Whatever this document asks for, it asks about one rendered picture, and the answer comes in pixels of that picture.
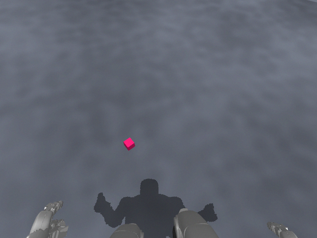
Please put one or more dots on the cube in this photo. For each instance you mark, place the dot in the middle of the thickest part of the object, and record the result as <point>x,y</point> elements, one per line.
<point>129,144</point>

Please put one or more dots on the right robot hand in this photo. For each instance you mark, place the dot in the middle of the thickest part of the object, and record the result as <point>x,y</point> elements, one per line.
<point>280,230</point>

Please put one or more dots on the left robot hand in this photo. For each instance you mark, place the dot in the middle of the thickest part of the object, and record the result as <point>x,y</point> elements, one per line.
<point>44,221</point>

